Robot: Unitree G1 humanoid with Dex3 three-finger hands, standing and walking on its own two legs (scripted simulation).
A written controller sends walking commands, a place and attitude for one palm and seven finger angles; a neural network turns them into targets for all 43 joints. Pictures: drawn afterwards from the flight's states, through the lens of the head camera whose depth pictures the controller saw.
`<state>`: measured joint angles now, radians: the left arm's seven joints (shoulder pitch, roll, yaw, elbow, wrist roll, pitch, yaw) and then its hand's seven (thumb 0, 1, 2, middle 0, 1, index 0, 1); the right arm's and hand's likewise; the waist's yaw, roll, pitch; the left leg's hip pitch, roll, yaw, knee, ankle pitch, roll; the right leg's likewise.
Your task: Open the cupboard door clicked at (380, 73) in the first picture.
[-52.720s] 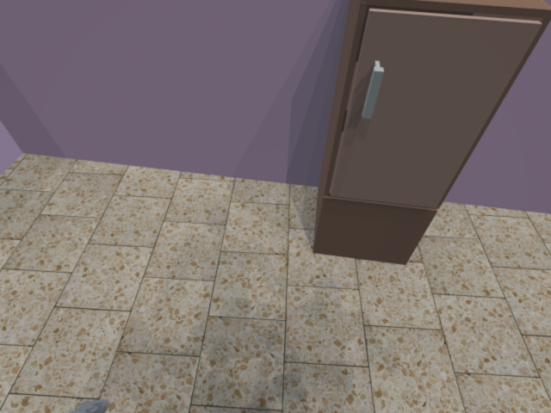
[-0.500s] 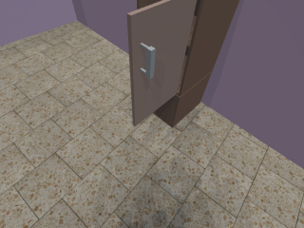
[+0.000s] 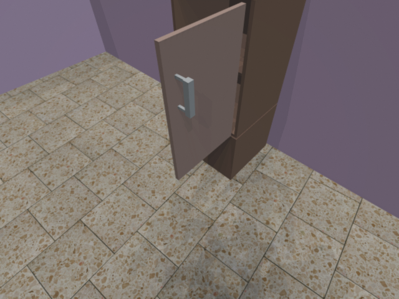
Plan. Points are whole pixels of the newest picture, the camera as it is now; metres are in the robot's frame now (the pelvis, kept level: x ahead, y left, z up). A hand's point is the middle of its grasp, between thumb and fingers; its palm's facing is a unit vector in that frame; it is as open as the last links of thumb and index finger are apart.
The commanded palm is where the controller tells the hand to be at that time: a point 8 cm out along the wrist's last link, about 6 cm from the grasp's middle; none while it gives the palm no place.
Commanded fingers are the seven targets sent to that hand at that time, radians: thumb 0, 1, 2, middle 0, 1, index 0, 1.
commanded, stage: let the arm hang, fingers relaxed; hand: left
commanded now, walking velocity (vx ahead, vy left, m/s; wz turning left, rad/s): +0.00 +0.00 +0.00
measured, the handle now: (184, 96) +0.65 +0.08 +0.05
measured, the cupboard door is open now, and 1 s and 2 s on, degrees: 90 90 90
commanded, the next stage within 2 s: look to check the result in 0.14 s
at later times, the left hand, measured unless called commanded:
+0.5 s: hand out of the picture +0.07 +0.22 -0.16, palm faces -0.01 -0.95 -0.31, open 7.4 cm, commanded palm none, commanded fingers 0.00 0.90 0.90 -0.20 -0.30 -0.20 -0.30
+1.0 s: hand out of the picture +0.09 +0.21 -0.16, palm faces -0.01 -0.96 -0.29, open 7.4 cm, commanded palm none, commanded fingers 0.00 0.90 0.90 -0.20 -0.30 -0.20 -0.30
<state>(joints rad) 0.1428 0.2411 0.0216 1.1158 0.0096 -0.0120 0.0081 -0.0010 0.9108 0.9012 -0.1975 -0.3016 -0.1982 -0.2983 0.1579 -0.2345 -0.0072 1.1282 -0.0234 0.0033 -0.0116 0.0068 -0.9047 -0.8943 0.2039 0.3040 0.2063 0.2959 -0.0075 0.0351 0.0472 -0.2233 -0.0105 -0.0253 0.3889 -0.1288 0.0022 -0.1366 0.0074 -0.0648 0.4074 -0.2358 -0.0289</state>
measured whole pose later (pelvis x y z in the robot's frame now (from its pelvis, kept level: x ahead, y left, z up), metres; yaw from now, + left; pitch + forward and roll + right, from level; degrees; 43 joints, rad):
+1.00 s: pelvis +0.04 -0.01 +0.00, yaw -1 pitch -1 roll +0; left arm 0.14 0.26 0.02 1.14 0.00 -0.01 0.01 0.00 0.91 0.90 -0.20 -0.30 -0.20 -0.30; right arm 0.13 -0.27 0.00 1.14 -0.02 0.00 -0.02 0.01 -0.90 -0.89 0.20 0.30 0.21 0.30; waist 0.00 0.01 0.06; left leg -0.15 0.01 -0.02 0.33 -0.16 -0.02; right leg -0.05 0.03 -0.05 0.31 -0.24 -0.04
